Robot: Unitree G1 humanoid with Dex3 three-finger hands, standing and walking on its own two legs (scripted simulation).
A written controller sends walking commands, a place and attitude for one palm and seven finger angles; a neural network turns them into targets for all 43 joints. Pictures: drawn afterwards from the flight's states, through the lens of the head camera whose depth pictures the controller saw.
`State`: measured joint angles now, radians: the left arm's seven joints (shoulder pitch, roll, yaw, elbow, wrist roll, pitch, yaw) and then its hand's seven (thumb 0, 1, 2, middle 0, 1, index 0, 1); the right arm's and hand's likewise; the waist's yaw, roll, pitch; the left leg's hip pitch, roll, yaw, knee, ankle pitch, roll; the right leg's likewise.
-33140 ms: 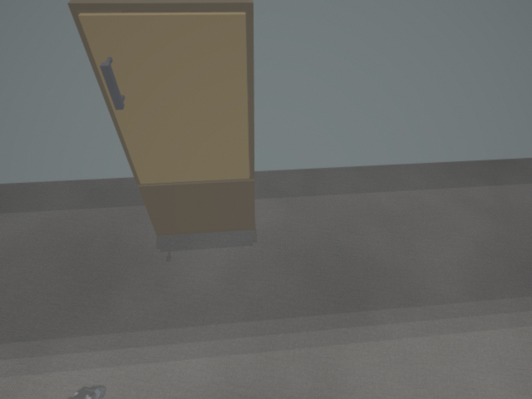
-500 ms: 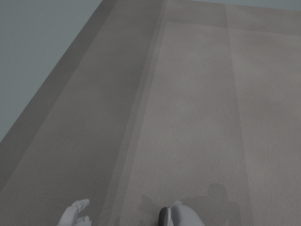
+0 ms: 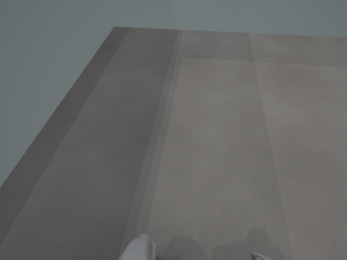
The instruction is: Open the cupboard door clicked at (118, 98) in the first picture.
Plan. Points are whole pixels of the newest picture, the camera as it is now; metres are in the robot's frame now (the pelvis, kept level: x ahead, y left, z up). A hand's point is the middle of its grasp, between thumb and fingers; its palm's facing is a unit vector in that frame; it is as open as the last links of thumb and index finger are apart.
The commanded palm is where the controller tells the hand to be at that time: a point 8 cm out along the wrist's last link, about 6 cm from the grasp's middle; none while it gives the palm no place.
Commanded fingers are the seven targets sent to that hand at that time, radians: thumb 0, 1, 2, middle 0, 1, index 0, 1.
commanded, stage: walk to a spot facing it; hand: left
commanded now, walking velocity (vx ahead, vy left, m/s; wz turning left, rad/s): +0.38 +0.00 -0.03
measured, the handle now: out of the picture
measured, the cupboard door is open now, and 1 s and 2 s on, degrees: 45 45 45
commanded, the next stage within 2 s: turn to face it in 0.20 s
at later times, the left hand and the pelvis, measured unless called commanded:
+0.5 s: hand (124, 189) +0.34 +0.21 -0.17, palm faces -0.01 -0.98 -0.17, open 7.3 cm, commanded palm none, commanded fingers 0.00 0.90 0.90 -0.20 -0.30 -0.20 -0.30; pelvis +0.24 +0.02 +0.01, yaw -1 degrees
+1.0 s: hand (123, 183) +0.36 +0.22 -0.17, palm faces +0.35 -0.91 -0.22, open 7.2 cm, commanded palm none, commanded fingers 0.00 0.90 0.90 -0.20 -0.30 -0.20 -0.30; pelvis +0.33 +0.00 -0.01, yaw +19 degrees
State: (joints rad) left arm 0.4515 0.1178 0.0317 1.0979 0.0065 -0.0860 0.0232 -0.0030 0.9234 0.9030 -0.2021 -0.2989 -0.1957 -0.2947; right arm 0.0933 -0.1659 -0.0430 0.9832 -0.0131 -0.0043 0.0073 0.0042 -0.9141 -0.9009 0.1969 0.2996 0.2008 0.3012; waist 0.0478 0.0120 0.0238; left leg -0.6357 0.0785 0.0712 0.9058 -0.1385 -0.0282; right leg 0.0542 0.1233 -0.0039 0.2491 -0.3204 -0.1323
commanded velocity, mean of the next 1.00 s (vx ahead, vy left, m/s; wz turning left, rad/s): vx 0.07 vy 0.00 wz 0.37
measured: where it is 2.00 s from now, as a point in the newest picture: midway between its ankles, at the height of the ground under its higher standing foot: (190, 233)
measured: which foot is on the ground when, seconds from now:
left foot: up 0.00-0.14, down 0.16-0.62, up 0.64-1.00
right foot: down 0.00-0.14, up 0.16-0.60, down 0.62-1.00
